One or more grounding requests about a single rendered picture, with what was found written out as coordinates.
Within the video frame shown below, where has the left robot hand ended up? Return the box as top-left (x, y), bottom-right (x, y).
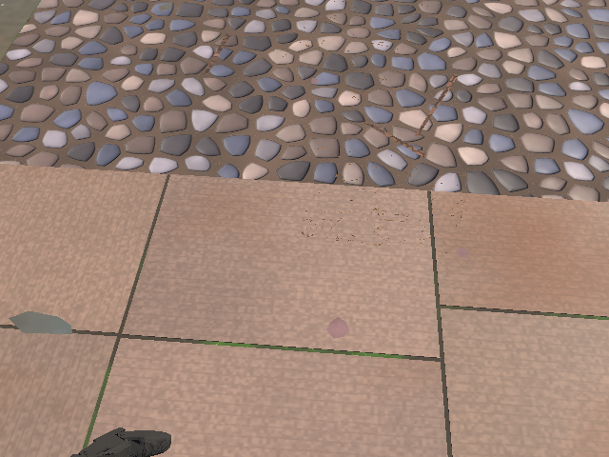
top-left (70, 427), bottom-right (171, 457)

